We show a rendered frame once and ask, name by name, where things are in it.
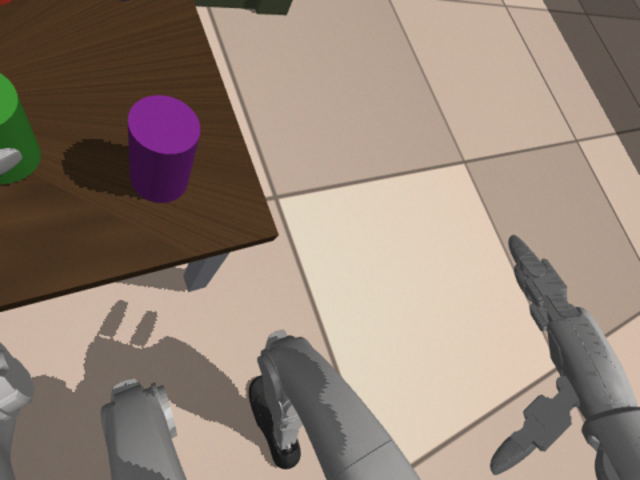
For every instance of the left robot hand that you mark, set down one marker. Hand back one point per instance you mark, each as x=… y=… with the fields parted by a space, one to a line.
x=9 y=158

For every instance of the left robot arm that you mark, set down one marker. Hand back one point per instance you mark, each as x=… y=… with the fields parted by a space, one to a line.
x=16 y=391

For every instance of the right robot hand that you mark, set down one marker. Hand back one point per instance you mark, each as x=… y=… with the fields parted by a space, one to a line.
x=592 y=377

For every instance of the right robot arm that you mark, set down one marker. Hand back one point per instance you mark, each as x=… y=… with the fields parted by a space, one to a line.
x=615 y=435

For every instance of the coffee table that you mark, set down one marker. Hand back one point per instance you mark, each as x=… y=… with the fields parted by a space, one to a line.
x=76 y=222

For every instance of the right robot foot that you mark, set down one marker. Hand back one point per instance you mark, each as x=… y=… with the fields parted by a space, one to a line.
x=284 y=459

